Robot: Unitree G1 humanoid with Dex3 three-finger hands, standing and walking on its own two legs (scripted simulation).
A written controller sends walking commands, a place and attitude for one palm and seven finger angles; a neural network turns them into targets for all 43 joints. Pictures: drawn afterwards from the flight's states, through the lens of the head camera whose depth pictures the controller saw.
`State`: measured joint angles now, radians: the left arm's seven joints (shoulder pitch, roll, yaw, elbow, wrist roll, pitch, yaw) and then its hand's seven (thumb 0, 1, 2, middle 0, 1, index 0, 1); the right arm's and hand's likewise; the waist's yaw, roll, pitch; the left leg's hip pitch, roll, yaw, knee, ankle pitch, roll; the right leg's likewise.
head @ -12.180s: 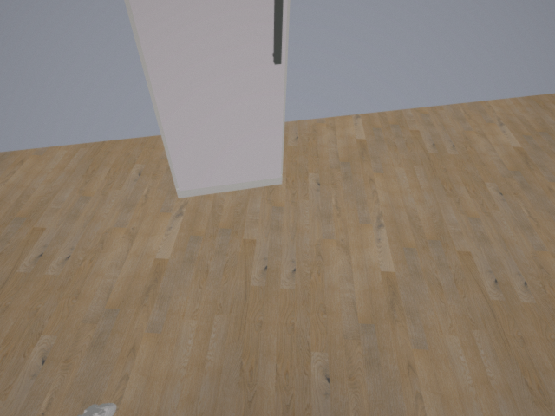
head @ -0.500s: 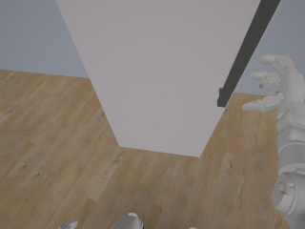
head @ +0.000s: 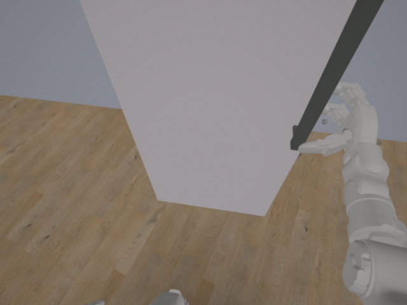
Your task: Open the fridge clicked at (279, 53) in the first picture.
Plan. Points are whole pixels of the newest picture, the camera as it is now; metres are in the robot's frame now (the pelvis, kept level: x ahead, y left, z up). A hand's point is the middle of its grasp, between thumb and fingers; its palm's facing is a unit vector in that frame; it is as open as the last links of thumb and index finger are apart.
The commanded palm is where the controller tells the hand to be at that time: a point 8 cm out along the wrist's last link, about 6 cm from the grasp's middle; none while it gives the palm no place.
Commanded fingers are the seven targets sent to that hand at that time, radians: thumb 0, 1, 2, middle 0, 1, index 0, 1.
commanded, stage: feel for the door with the fingertips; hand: right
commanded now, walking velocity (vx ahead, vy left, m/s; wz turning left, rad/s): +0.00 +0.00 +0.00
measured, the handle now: (336, 52) +0.52 -0.14 +0.22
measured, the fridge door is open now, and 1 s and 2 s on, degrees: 0 0 0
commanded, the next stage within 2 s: slide the fingers in behind the handle in 0.40 s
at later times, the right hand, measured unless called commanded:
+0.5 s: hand (328, 114) +0.49 -0.17 +0.11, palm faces -0.01 +1.00 +0.00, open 13.7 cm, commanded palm +0.47 -0.22 +0.11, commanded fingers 0.00 0.50 -0.30 0.30 1.20 0.30 1.20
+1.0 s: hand (325, 119) +0.48 -0.16 +0.10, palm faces -0.01 +1.00 +0.02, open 13.9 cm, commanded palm +0.45 -0.21 +0.11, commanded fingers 0.00 0.50 -0.30 0.30 1.20 0.30 1.20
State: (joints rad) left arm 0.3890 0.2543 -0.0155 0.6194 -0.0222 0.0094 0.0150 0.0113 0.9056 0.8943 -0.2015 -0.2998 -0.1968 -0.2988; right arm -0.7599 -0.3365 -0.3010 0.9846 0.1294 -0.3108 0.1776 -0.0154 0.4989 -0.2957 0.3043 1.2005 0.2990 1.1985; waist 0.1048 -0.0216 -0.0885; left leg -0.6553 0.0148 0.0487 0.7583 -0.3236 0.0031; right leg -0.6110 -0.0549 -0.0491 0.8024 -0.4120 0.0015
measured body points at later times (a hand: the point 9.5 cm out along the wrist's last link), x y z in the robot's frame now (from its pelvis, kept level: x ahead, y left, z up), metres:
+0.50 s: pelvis -0.01 +0.00 -0.01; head +0.08 -0.01 +0.44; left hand +0.01 +0.27 -0.12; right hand +0.48 -0.22 +0.11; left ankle +0.02 +0.12 -0.71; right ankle -0.02 -0.12 -0.71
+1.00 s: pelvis -0.01 -0.01 -0.01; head +0.07 -0.02 +0.44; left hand +0.01 +0.25 -0.12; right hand +0.47 -0.22 +0.10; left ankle +0.02 +0.12 -0.71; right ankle -0.02 -0.12 -0.71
